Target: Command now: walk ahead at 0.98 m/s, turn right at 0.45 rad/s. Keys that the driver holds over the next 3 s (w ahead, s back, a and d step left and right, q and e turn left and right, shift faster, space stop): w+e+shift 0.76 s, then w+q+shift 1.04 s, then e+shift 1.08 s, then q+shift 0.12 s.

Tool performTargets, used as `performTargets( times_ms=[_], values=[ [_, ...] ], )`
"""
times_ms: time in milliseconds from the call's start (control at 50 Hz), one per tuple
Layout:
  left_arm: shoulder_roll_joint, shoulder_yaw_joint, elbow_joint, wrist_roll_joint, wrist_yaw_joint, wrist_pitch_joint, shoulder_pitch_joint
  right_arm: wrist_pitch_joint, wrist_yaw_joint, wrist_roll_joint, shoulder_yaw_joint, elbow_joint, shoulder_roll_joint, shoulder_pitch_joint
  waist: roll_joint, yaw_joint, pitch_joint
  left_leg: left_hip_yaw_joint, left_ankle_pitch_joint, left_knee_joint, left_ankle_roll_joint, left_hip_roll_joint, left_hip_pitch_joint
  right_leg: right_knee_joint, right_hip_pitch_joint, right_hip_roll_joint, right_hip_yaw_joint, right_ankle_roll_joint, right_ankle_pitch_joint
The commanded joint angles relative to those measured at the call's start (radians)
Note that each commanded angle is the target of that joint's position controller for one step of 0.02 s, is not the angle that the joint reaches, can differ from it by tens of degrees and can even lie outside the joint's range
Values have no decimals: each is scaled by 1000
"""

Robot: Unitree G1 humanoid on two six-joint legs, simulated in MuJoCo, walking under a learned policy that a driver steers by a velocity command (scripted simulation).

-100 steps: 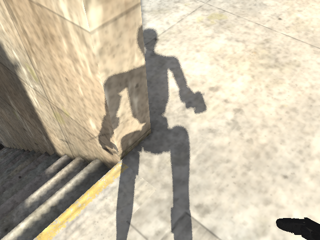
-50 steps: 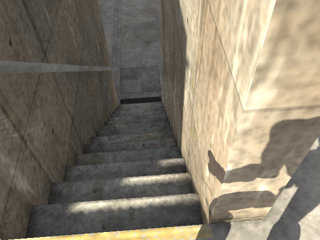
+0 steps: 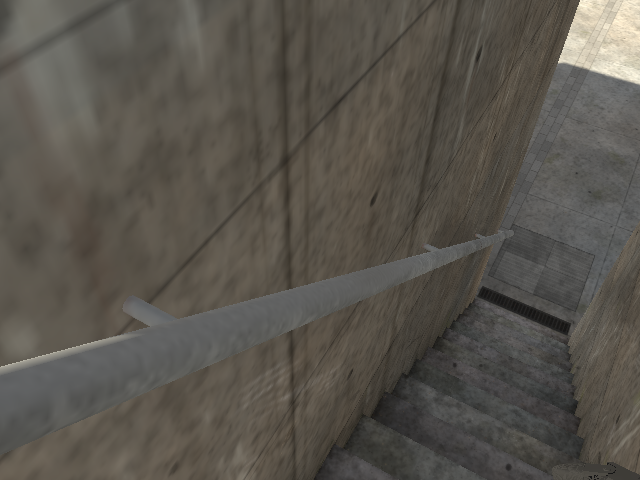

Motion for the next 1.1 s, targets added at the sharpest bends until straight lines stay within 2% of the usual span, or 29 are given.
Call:
performTargets(
  times_ms=[20,40,80,100,120,140,180,200,240,280,320,360,380,440,480,520,560,600,620,640,660,700,720,740,780,820,900,980,1100],
  values=[
    [65,17,-36,8,73,24,145,-43,41,3,3,-98,-6,-198,-133,43,104,-23,115,-105,-4,-5,-357,3,255,-235,333,-169,491],
    [87,17,-125,42,83,68,3,-34,65,-44,15,-74,18,-113,-204,-21,50,6,82,-78,-19,-46,-137,37,145,-181,287,-125,601],
    [71,10,-259,53,63,133,-274,-37,72,-9,38,-70,72,5,-260,-164,-6,100,96,-114,-5,-118,380,27,-223,-103,222,-34,462],
    [2,-1,-248,-15,45,145,-209,-25,56,-16,15,-117,-38,11,-203,-158,13,-116,58,-317,27,-23,580,100,-276,-143,249,32,453],
    [-3,-12,-309,-1,55,194,-251,27,55,-95,-18,-116,-57,136,-255,-261,-165,-242,273,-503,-8,55,827,264,-132,-119,274,89,534],
    [179,29,-355,12,67,164,-325,51,62,-62,-65,-4,-193,274,-119,-272,-154,-134,571,-697,9,45,708,339,98,-156,244,55,592],
    [72,15,-472,-72,33,144,-483,57,65,-109,-47,-28,-182,233,-124,-274,-174,-167,1019,-1010,-56,181,830,861,165,3,305,175,217],
    [78,29,-401,-15,20,137,-553,36,52,-35,-44,31,-131,322,-109,-327,-26,-76,1128,-840,-32,136,937,1148,-205,109,275,184,-116],
    [22,-38,-285,24,39,82,-306,-16,9,46,-20,-4,-161,255,-200,-50,331,-95,1328,-676,-30,196,813,1188,-664,138,296,116,-443],
    [-52,-35,-127,6,-7,40,97,29,-4,3,-145,133,-333,432,-344,20,223,-142,749,-521,168,431,932,1116,-847,-42,373,61,-282],
    [28,-7,-136,-2,24,135,119,17,5,-29,-133,41,-275,151,-349,81,98,-190,920,-698,123,567,806,804,-697,-138,604,125,12],
    [17,-10,-199,6,35,200,239,-21,-1,-52,-113,-4,-277,-140,84,206,-56,-207,741,-726,203,770,498,1193,-516,-278,414,233,185],
    [16,-13,-200,-54,35,254,262,-54,7,-32,-101,-66,-242,-393,331,244,21,-163,154,-757,135,824,300,1340,-719,-408,492,254,226],
    [97,15,-154,103,43,340,367,33,59,-2,-63,-119,-161,-454,123,299,145,304,-224,-723,-99,384,80,1463,-511,-141,310,286,217],
    [126,31,-149,85,35,261,350,13,-16,1,-51,-72,-145,-302,257,329,103,470,-454,-480,-180,233,230,840,-433,-228,229,177,677],
    [31,3,-76,67,-13,229,337,7,-69,-57,-15,-29,-11,-241,105,258,164,507,-745,-277,-223,273,278,570,-376,-285,102,168,979],
    [-12,-25,39,94,-70,216,454,30,-41,-5,-36,-48,-42,-334,124,233,151,485,-602,-117,-266,344,529,380,-440,-373,75,132,922],
    [212,50,176,35,-80,111,562,51,-27,-21,-4,-43,9,-363,-147,243,59,464,-826,396,-235,270,407,208,-131,-248,-74,164,1048],
    [214,50,205,42,-103,80,612,75,-36,29,-29,-40,-58,-452,-116,310,132,335,-699,593,-223,193,329,294,-187,-186,-30,217,771],
    [226,9,210,23,-146,45,288,121,-38,37,-50,-53,12,-96,-831,-38,311,254,-1124,908,-183,42,294,248,-490,23,67,291,1150],
    [408,12,120,-47,-135,16,104,132,-26,-27,-58,-113,49,20,-1212,-165,227,194,-1194,1136,-186,-42,234,80,-510,109,254,349,1050],
    [355,-12,116,-83,-68,24,90,92,-13,51,-101,-59,-1,-3,-790,-168,-107,96,-1059,1215,-227,-23,204,181,-89,34,306,270,1371],
    [343,15,230,-108,-25,33,294,108,-16,14,-65,-56,143,-41,-806,-68,-158,72,-985,1286,-165,-74,-84,28,115,-72,759,119,802],
    [304,27,268,-37,-2,39,398,126,-21,-14,-44,-64,166,-181,-610,53,-50,-16,-930,1295,-122,-134,-250,-77,116,-246,1184,-52,528],
    [137,3,260,45,27,64,341,167,-9,12,-60,-14,132,-283,-250,57,-20,-94,-861,1028,-34,-126,-149,-4,23,-345,1052,-94,307],
    [55,8,244,53,73,83,303,180,4,14,-63,60,95,-217,-537,71,42,-67,-976,982,-9,-128,-144,1,-47,-316,875,-37,177],
    [-90,-46,212,8,106,75,302,191,24,38,-87,8,97,-294,-238,74,26,-73,-513,774,-60,-156,-259,143,-14,-241,457,165,258],
    [53,-39,115,6,78,60,42,218,-35,39,-83,26,70,8,-62,-56,200,-201,-245,639,-126,-197,-114,-48,-406,-327,500,37,-88],
    [55,-45,4,1,107,26,-164,148,1,0,-120,0,18,116,-236,-103,218,-156,347,71,-148,-177,87,51,-423,-211,41,138,209]
  ],
)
